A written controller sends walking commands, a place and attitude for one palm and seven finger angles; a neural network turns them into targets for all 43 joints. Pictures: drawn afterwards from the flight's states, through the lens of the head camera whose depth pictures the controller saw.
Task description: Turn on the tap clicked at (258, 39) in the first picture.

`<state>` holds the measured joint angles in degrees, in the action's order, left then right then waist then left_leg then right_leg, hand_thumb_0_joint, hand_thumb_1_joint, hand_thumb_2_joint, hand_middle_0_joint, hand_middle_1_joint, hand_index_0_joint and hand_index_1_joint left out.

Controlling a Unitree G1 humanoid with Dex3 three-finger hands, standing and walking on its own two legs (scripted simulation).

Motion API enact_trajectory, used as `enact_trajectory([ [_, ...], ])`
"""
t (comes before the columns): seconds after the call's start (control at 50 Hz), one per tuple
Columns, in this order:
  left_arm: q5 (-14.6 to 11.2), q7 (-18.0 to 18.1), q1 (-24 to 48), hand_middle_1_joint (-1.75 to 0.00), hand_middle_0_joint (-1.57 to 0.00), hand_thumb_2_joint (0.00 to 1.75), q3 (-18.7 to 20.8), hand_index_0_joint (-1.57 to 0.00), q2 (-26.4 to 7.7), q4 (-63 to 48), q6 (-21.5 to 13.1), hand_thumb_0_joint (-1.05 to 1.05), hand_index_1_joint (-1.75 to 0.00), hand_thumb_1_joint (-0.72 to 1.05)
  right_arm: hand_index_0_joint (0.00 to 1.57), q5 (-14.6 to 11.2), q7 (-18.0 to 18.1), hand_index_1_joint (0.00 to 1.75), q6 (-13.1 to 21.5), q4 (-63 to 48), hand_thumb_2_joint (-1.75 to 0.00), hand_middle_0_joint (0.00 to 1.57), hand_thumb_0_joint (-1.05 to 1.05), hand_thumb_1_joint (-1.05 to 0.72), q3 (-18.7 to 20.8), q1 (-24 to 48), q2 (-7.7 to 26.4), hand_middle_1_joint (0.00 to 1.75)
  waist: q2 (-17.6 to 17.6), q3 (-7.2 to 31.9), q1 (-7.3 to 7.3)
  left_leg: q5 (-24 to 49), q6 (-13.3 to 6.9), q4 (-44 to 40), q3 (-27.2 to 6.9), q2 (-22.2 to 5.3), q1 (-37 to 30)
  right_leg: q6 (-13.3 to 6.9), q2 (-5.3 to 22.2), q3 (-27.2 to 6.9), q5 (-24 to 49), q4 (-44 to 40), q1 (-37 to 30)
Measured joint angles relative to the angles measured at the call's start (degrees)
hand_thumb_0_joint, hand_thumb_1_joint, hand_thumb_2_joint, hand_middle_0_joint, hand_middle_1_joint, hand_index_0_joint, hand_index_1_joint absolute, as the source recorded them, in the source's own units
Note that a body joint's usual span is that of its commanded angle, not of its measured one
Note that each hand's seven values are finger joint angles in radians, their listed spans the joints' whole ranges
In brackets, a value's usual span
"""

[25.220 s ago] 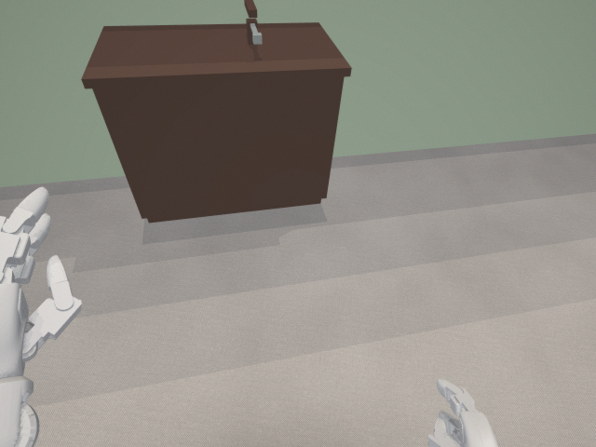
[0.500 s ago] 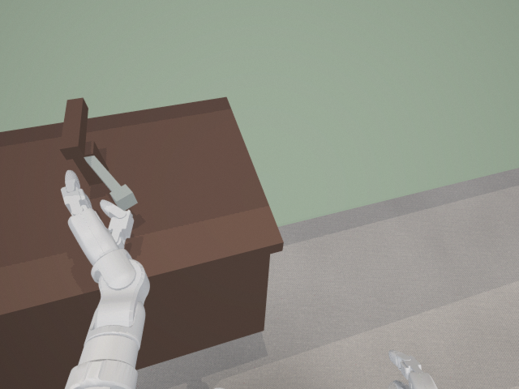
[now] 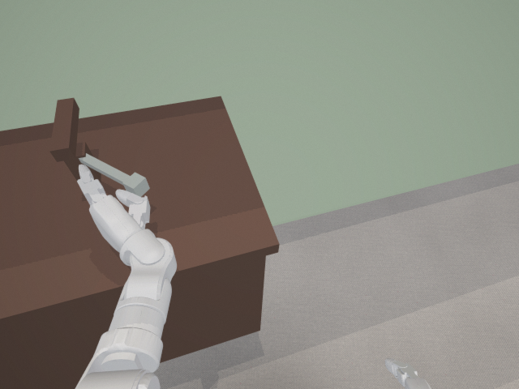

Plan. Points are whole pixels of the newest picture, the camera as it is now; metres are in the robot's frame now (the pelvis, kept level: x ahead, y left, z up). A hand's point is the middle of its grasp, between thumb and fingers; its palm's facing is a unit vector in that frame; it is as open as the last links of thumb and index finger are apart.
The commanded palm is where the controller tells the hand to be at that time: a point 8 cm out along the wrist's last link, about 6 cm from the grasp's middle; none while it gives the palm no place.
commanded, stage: push the lever round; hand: left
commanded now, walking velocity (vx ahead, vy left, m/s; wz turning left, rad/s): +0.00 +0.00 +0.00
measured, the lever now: (136, 185) +0.42 +0.23 +0.07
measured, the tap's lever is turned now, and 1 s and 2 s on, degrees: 43 65 83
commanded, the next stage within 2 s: lift the hand up off the lever in 1.26 s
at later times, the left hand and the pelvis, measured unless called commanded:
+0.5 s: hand (158, 191) +0.41 +0.19 +0.06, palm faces +0.79 -0.60 -0.09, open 7.5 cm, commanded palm +0.37 +0.19 +0.07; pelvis -0.01 +0.00 -0.01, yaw +1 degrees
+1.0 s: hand (172, 177) +0.45 +0.17 +0.06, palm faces +0.82 -0.56 -0.12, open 7.5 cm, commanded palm +0.40 +0.18 +0.07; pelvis +0.00 -0.01 -0.01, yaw +0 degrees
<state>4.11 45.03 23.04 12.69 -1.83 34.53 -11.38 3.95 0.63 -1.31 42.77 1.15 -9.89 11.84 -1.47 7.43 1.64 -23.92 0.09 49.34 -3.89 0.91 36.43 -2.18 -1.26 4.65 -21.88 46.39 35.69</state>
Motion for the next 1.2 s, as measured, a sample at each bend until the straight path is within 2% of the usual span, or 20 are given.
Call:
enact_trajectory([
  [0.46, 2.0, 6.6, 9.5, -0.15, -0.15, 0.93, 2.3, -0.15, 2.1, 8.7, 0.9, 0.0, -0.15, 0.95, 0.2, 1.9, -2.0, 0.3, 0.2, 1.9, -0.9, 0.2, 0.0, -0.91, 0.3, -0.2, -0.7, 0.3, -0.2, 0.6, 0.69, -0.2, 0.1, 1.9, -0.7, 0.2, 3.0, 0.0, 0.2, 0.7, -0.2, 1.5, 2.6],
  [0.76, 4.0, 10.9, 19.1, -0.15, -0.15, 0.94, 6.7, -0.15, 1.6, 17.8, 1.8, -0.01, -0.15, 0.98, 0.2, 3.7, -3.8, 0.3, 1.0, 3.5, -0.9, 0.2, 0.0, -0.91, 0.5, -1.7, -1.0, 0.3, -0.6, 1.8, 2.03, -0.3, 0.5, 3.4, -0.9, 0.2, 7.1, -0.4, 0.2, 1.1, -0.5, 3.2, 6.7],
  [1.2, 6.3, 12.0, 24.0, -0.15, -0.15, 0.94, 11.5, -0.14, -1.7, 23.8, 0.1, 0.0, -0.14, 0.95, 0.2, 4.1, -4.2, 0.3, 1.9, 3.5, -0.9, 0.2, 0.0, -0.91, 0.9, -3.8, -0.2, 0.3, 0.0, 2.3, 4.54, -0.2, 1.0, 2.8, -1.0, -0.6, 8.4, -1.1, -0.5, 1.1, -0.4, 2.8, 8.3],
])
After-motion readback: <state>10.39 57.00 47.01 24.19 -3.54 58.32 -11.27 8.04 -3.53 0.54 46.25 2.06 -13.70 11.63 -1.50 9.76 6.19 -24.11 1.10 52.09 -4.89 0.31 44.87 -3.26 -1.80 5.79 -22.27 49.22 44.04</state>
